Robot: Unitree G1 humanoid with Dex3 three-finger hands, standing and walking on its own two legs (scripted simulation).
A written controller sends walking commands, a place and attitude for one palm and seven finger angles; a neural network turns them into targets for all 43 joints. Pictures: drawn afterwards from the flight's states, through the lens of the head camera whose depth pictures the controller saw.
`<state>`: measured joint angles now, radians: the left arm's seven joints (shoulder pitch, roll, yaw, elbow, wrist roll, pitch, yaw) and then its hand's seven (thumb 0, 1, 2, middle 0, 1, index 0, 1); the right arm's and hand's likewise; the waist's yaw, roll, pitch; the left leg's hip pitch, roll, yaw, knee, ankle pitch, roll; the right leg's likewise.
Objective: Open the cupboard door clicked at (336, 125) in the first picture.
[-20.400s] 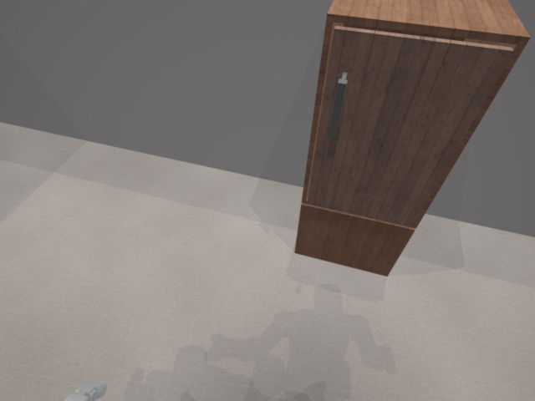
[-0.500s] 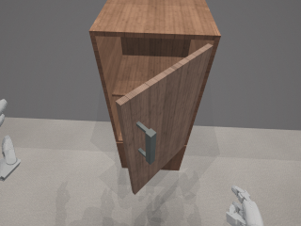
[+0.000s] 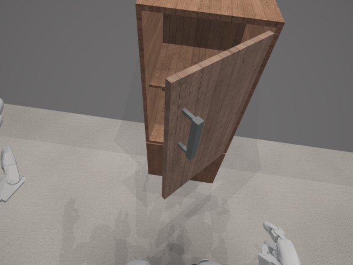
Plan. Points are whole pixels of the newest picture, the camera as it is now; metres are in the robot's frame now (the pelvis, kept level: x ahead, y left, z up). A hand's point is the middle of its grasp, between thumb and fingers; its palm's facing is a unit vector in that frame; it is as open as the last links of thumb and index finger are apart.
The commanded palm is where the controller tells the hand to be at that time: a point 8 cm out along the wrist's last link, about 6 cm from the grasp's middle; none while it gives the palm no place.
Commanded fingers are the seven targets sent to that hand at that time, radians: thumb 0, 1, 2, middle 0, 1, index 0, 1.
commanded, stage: step back with the hand held close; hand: left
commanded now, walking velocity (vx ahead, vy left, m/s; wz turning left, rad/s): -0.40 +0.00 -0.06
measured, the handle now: (188, 135) +0.41 -0.01 +0.04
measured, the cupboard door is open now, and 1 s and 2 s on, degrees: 48 48 48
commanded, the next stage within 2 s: stop stepping back and stand still in 0.18 s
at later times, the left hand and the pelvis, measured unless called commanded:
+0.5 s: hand out of the picture +0.10 +0.21 +0.19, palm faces +0.22 -0.81 -0.54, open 7.4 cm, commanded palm +0.06 +0.26 +0.19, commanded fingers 0.00 0.90 0.90 -0.20 -0.30 -0.20 -0.30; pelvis -0.13 -0.01 +0.01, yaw -8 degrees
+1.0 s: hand out of the picture +0.05 +0.21 +0.19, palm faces +0.36 -0.81 -0.46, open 7.4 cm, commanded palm +0.00 +0.25 +0.19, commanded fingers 0.00 0.90 0.90 -0.20 -0.30 -0.20 -0.30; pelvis -0.18 -0.03 +0.02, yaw -9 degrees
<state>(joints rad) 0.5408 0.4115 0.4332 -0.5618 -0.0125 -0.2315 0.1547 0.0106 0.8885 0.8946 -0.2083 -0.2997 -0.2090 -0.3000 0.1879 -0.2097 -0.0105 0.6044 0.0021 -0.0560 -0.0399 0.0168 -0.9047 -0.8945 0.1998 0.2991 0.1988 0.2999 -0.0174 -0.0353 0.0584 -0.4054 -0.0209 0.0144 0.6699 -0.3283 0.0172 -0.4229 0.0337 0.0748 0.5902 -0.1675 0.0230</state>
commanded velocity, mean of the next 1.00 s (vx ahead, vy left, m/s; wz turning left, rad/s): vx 0.00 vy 0.02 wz -0.01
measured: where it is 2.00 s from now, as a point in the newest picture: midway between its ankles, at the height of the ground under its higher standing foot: outside the picture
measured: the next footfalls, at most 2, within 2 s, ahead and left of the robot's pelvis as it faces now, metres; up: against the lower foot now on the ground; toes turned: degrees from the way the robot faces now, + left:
right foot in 0.40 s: -0.14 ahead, -0.11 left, +0.00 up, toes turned -11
left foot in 0.58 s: -0.04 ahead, +0.08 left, +0.00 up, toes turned -5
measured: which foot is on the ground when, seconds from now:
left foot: down 0.00-0.40, up 0.42-0.56, down 0.58-0.82, up 0.84-1.00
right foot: down 0.00-0.02, up 0.04-0.38, down 0.40-1.00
